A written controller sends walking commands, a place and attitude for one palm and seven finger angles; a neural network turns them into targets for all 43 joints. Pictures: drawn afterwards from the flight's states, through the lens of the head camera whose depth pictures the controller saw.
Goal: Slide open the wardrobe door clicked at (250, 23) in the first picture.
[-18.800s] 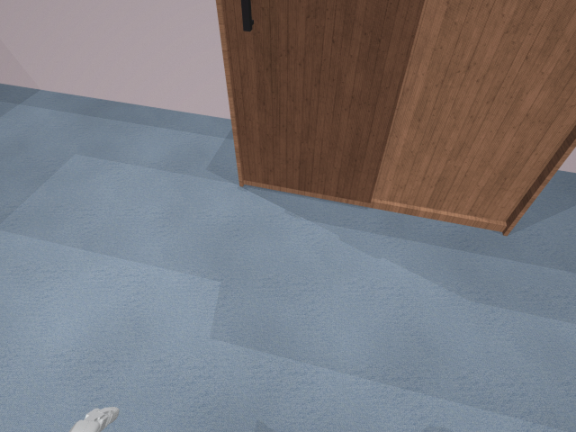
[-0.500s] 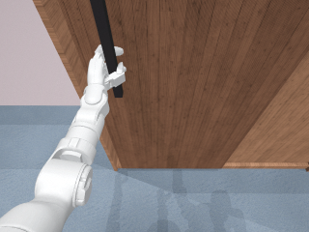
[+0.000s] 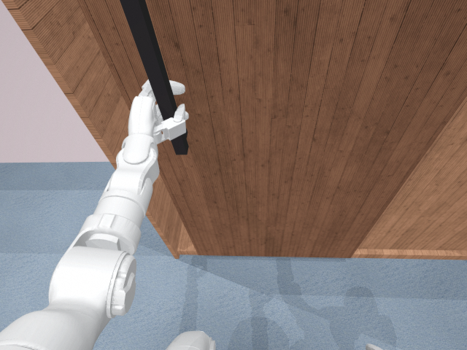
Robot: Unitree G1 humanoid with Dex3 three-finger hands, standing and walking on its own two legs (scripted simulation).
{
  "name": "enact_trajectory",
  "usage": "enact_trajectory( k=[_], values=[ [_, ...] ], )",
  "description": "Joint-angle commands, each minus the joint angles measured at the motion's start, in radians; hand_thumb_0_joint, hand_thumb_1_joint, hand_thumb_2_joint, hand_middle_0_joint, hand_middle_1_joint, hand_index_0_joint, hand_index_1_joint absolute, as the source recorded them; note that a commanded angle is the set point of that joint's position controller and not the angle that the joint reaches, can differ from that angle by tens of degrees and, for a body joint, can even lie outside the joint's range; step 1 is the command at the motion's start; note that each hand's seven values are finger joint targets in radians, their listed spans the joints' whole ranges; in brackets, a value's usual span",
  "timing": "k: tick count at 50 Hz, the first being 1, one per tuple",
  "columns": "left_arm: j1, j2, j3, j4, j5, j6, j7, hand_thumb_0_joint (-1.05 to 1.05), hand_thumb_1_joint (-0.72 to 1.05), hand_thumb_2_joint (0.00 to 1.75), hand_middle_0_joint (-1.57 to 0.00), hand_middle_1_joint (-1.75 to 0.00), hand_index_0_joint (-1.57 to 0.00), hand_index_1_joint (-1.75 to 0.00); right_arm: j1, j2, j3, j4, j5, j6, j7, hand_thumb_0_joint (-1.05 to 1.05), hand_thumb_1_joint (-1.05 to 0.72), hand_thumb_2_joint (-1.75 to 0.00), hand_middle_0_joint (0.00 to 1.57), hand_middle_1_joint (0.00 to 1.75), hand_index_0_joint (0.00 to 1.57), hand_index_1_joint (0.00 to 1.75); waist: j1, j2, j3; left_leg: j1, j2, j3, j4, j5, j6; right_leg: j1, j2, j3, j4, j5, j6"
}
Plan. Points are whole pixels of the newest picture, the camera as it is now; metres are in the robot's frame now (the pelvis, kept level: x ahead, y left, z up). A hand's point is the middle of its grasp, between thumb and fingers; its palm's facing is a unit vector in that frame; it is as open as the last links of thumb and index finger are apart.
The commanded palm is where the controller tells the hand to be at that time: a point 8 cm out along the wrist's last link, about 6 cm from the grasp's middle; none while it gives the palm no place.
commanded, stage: step sideways, sliding the door along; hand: left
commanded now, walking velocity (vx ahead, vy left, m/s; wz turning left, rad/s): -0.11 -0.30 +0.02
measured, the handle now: (164, 81) +0.51 +0.14 +0.18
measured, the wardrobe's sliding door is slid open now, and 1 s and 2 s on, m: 0.09 0.30 0.52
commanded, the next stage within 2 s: stop walking and hold the door there in 1.74 s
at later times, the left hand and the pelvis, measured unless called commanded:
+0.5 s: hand (216, 119) +0.47 +0.05 +0.13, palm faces +0.32 -0.94 -0.12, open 6.4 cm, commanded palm +0.43 +0.03 +0.14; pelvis +0.04 -0.15 -0.02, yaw +6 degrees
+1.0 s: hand (300, 116) +0.47 -0.09 +0.13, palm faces +0.43 -0.89 -0.15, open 6.4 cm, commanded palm +0.43 -0.12 +0.13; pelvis +0.11 -0.33 +0.01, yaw +10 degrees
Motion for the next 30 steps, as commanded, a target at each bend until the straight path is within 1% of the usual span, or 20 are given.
enact_trajectory(
  k=[1, 3, 5, 6, 7, 8, 9, 12, 15, 18, 20, 21, 22, 23, 24, 26, 27, 28, 29, 30],
  values=[
    [-0.477, 0.164, 0.011, -0.355, 0.03, -0.116, -0.017, 0.0, 0.9, 0.9, -0.45, -1.4, -0.45, -1.4, -0.051, -0.088, -0.039, -0.154, -0.024, -0.058, -0.021, 0.0, -0.9, -0.9, 0.2, 0.3, 0.2, 0.3, 0.015, -0.191, -0.333, -0.05, 0.017, 0.085, -0.224, 0.113, -0.016, 0.338, -0.207, 0.183, -0.07, 0.941, -0.05],
    [-0.475, 0.132, -0.013, -0.449, 0.027, -0.134, -0.022, 0.0, 0.9, 0.9, -0.45, -1.4, -0.45, -1.4, -0.064, -0.078, -0.039, -0.177, -0.022, -0.06, -0.027, 0.0, -0.9, -0.9, 0.2, 0.3, 0.2, 0.3, 0.016, -0.204, -0.377, 0.027, 0.015, 0.124, -0.352, 0.191, -0.009, 0.335, -0.184, 0.168, -0.042, 1.012, 0.017],
    [-0.478, 0.135, -0.03, -0.534, 0.019, -0.145, -0.02, 0.0, 0.9, 0.9, -0.45, -1.4, -0.45, -1.4, -0.047, -0.094, -0.049, -0.174, -0.011, -0.061, -0.037, 0.0, -0.9, -0.9, 0.2, 0.3, 0.2, 0.3, -0.023, -0.16, -0.452, 0.325, 0.072, 0.086, -0.584, 0.382, 0.032, 0.168, -0.153, 0.113, 0.129, 1.004, 0.108],
    [-0.478, 0.128, -0.043, -0.578, 0.01, -0.154, -0.02, 0.0, 0.9, 0.9, -0.45, -1.4, -0.45, -1.4, -0.021, -0.117, -0.06, -0.173, -0.008, -0.062, -0.032, 0.0, -0.9, -0.9, 0.2, 0.3, 0.2, 0.3, -0.059, -0.061, -0.53, 0.618, 0.211, -0.076, -0.657, 0.754, 0.113, -0.067, -0.093, 0.074, 0.342, 0.82, 0.176],
    [-0.483, 0.06, -0.082, -0.65, -0.013, -0.166, -0.032, 0.0, 0.9, 0.9, -0.45, -1.4, -0.45, -1.4, -0.037, -0.136, -0.071, -0.188, -0.007, -0.068, -0.014, 0.0, -0.9, -0.9, 0.2, 0.3, 0.2, 0.3, -0.066, 0.227, -0.592, 0.917, 0.504, -0.441, -0.533, 1.311, 0.281, -0.464, 0.02, 0.143, 0.66, 0.063, 0.206],
    [-0.488, 0.032, -0.085, -0.679, -0.014, -0.172, -0.036, 0.0, 0.9, 0.9, -0.45, -1.4, -0.45, -1.4, -0.09, -0.096, -0.057, -0.176, -0.013, -0.078, 0.019, 0.0, -0.9, -0.9, 0.2, 0.3, 0.2, 0.3, -0.052, 0.186, -0.604, 0.927, 0.602, -0.489, -0.507, 1.311, 0.3, -0.487, -0.002, 0.301, 0.814, -0.211, 0.133],
    [-0.512, 0.051, -0.087, -0.683, 0.002, -0.162, -0.037, 0.0, 0.9, 0.9, -0.45, -1.4, -0.45, -1.4, -0.119, -0.116, -0.062, -0.181, -0.005, -0.071, 0.041, 0.0, -0.9, -0.9, 0.2, 0.3, 0.2, 0.3, -0.051, 0.082, -0.501, 0.835, 0.596, -0.417, -0.518, 1.168, 0.268, -0.516, -0.048, 0.325, 0.75, -0.182, 0.09],
    [-0.434, 0.075, -0.091, -0.722, 0.008, -0.113, -0.047, 0.0, 0.9, 0.9, -0.45, -1.4, -0.45, -1.4, -0.123, -0.124, -0.076, -0.184, -0.004, -0.065, 0.028, 0.0, -0.9, -0.9, 0.2, 0.3, 0.2, 0.3, -0.033, 0.138, -0.378, 0.612, 0.513, -0.235, -0.513, 0.921, 0.199, -0.455, -0.105, 0.252, 0.439, -0.135, 0.106],
    [-0.445, -0.014, -0.179, -0.776, 0.004, -0.098, -0.054, 0.0, 0.9, 0.9, -0.45, -1.4, -0.45, -1.4, -0.112, -0.13, -0.073, -0.226, 0.024, -0.076, 0.027, 0.0, -0.9, -0.9, 0.2, 0.3, 0.2, 0.3, -0.056, 0.209, -0.419, 0.409, 0.348, 0.018, -0.503, 0.737, 0.11, -0.112, -0.038, 0.041, 0.177, 0.098, 0.122],
    [-0.418, -0.043, -0.22, -0.781, 0.008, -0.091, -0.059, 0.0, 0.9, 0.9, -0.45, -1.4, -0.45, -1.4, -0.153, -0.111, -0.063, -0.254, 0.043, -0.096, 0.028, 0.0, -0.9, -0.9, 0.2, 0.3, 0.2, 0.3, -0.045, 0.222, -0.44, 0.287, 0.255, 0.067, -0.402, 0.531, 0.053, 0.079, -0.001, -0.064, 0.039, 0.235, 0.149],
    [-0.411, -0.063, -0.262, -0.798, 0.018, -0.078, -0.04, 0.0, 0.9, 0.9, -0.45, -1.4, -0.45, -1.4, -0.174, -0.074, -0.048, -0.244, 0.056, -0.115, 0.022, 0.0, -0.9, -0.9, 0.2, 0.3, 0.2, 0.3, -0.04, 0.009, -0.422, 0.187, 0.121, 0.098, -0.212, 0.25, 0.01, 0.093, -0.122, 0.059, -0.085, 0.447, 0.101],
    [-0.398, -0.018, -0.246, -0.799, 0.024, -0.069, -0.023, 0.0, 0.9, 0.9, -0.45, -1.4, -0.45, -1.4, -0.175, -0.039, -0.039, -0.232, 0.047, -0.115, 0.014, 0.0, -0.9, -0.9, 0.2, 0.3, 0.2, 0.3, -0.041, -0.154, -0.419, 0.089, 0.053, 0.078, -0.12, 0.039, -0.005, 0.102, -0.249, 0.191, -0.116, 0.655, 0.045],
    [-0.367, 0.049, -0.186, -0.803, 0.03, -0.056, -0.016, 0.0, 0.9, 0.9, -0.45, -1.4, -0.45, -1.4, -0.163, -0.055, -0.051, -0.217, 0.042, -0.106, 0.003, 0.0, -0.9, -0.9, 0.2, 0.3, 0.2, 0.3, -0.011, -0.318, -0.449, 0.04, 0.022, 0.019, 0.012, -0.1, -0.04, 0.143, -0.279, 0.252, -0.105, 0.707, -0.007],
    [-0.369, 0.042, -0.188, -0.824, 0.03, -0.051, -0.014, 0.0, 0.9, 0.9, -0.45, -1.4, -0.45, -1.4, -0.189, -0.056, -0.049, -0.213, 0.035, -0.106, -0.008, 0.0, -0.9, -0.9, 0.2, 0.3, 0.2, 0.3, -0.004, -0.33, -0.442, 0.045, 0.042, -0.027, 0.082, -0.139, -0.029, 0.117, -0.298, 0.27, -0.083, 0.755, -0.038],
    [-0.382, -0.01, -0.222, -0.861, 0.026, -0.055, -0.014, 0.0, 0.9, 0.9, -0.45, -1.4, -0.45, -1.4, -0.181, -0.041, -0.039, -0.201, 0.029, -0.116, -0.012, 0.0, -0.9, -0.9, 0.2, 0.3, 0.2, 0.3, -0.024, -0.244, -0.425, 0.072, 0.055, -0.041, -0.024, -0.125, -0.022, 0.11, -0.287, 0.221, -0.042, 0.846, -0.037],
    [-0.374, -0.08, -0.282, -0.921, 0.009, -0.067, -0.012, 0.0, 0.9, 0.9, -0.45, -1.4, -0.45, -1.4, -0.133, -0.055, -0.042, -0.171, 0.031, -0.136, -0.01, 0.0, -0.9, -0.9, 0.2, 0.3, 0.2, 0.3, -0.093, -0.088, -0.445, 0.319, 0.139, -0.05, -0.507, 0.343, -0.004, 0.027, -0.198, 0.06, 0.223, 0.884, 0.057],
    [-0.368, -0.101, -0.294, -0.976, -0.005, -0.077, -0.023, 0.0, 0.9, 0.9, -0.45, -1.4, -0.45, -1.4, -0.124, -0.114, -0.077, -0.189, 0.022, -0.137, -0.004, 0.0, -0.9, -0.9, 0.2, 0.3, 0.2, 0.3, -0.087, 0.112, -0.477, 0.59, 0.353, -0.286, -0.601, 1.053, 0.082, -0.237, -0.075, -0.003, 0.383, 0.431, 0.144],
    [-0.38, -0.113, -0.306, -1.024, 0.004, -0.099, -0.038, 0.0, 0.9, 0.9, -0.45, -1.4, -0.45, -1.4, -0.115, -0.109, -0.082, -0.209, 0.011, -0.132, 0.028, 0.0, -0.9, -0.9, 0.2, 0.3, 0.2, 0.3, -0.06, 0.188, -0.526, 0.783, 0.512, -0.433, -0.494, 1.543, 0.173, -0.434, -0.042, 0.068, 0.511, -0.159, 0.133],
    [-0.369, -0.108, -0.27, -0.975, 0.023, -0.109, -0.044, 0.0, 0.9, 0.9, -0.45, -1.4, -0.45, -1.4, -0.114, -0.115, -0.088, -0.205, 0.01, -0.135, 0.068, 0.0, -0.9, -0.9, 0.2, 0.3, 0.2, 0.3, -0.048, 0.072, -0.548, 0.836, 0.523, -0.346, -0.468, 1.489, 0.198, -0.459, -0.051, 0.144, 0.564, -0.202, 0.099],
    [-0.356, -0.136, -0.299, -0.984, 0.016, -0.108, -0.047, 0.0, 0.9, 0.9, -0.45, -1.4, -0.45, -1.4, -0.144, -0.102, -0.088, -0.226, 0.014, -0.135, 0.067, 0.0, -0.9, -0.9, 0.2, 0.3, 0.2, 0.3, -0.059, 0.2, -0.493, 0.816, 0.502, -0.301, -0.45, 1.442, 0.199, -0.509, -0.064, 0.137, 0.536, -0.201, 0.111]
  ],
)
